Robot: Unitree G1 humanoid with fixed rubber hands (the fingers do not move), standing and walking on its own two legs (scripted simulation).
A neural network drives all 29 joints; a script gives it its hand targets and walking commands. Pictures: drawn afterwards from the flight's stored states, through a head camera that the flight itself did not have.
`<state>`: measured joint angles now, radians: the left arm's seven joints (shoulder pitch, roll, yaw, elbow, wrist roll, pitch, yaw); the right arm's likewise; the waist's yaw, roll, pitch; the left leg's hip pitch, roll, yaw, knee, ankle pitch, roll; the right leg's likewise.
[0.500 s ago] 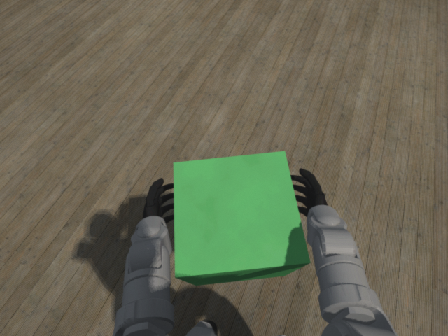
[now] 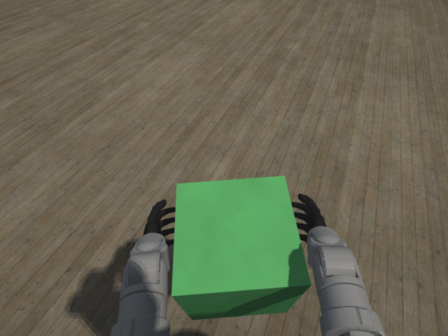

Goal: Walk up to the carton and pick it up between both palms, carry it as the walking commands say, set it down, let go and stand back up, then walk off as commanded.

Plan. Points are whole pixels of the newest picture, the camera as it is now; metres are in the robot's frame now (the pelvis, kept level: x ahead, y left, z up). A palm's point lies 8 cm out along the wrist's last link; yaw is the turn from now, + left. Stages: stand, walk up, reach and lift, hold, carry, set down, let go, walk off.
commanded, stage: reach and lift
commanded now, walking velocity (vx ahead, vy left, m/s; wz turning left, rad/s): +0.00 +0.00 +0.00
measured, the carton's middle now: (235, 252) +0.32 +0.03 -0.06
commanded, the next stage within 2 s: hold in 1.70 s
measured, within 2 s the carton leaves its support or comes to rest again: neither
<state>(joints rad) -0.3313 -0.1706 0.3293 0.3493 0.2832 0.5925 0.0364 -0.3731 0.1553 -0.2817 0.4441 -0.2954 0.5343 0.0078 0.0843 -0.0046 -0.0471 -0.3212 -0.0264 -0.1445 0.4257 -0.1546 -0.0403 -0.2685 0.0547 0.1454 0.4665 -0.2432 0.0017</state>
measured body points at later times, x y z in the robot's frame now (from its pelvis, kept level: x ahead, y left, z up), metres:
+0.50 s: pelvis +0.00 +0.00 +0.00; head -0.05 +0.00 +0.45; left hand +0.29 +0.18 +0.05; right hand +0.32 -0.13 +0.05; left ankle +0.04 +0.14 -0.74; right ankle +0.00 -0.12 -0.74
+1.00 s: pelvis +0.00 +0.01 +0.00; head -0.04 +0.02 +0.45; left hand +0.31 +0.16 +0.05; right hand +0.31 -0.15 +0.05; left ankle +0.04 +0.14 -0.74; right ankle +0.00 -0.12 -0.74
